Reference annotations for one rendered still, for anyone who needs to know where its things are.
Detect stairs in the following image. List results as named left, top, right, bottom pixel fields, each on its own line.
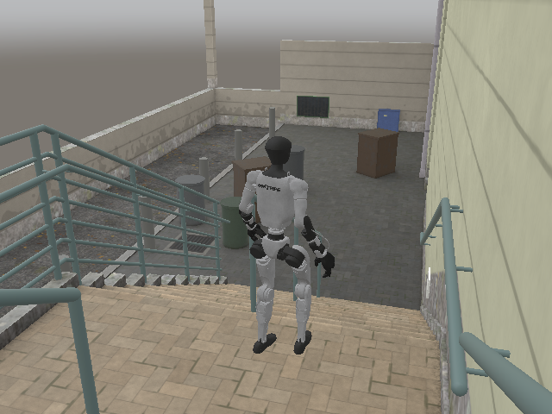
left=101, top=283, right=436, bottom=340

